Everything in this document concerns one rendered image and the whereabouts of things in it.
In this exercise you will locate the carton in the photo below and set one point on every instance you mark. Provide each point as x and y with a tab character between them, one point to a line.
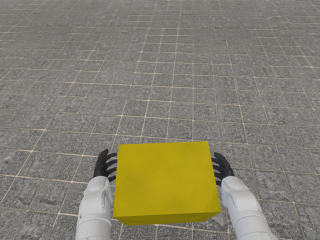
165	183

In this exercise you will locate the robot left hand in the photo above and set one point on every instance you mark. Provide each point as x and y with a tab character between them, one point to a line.
101	165

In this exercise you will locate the robot right hand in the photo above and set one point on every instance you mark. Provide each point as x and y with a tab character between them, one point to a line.
224	168

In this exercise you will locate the robot right forearm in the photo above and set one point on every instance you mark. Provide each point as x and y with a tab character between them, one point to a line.
246	215

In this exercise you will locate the robot left forearm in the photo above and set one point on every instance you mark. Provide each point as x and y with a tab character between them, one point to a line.
95	215

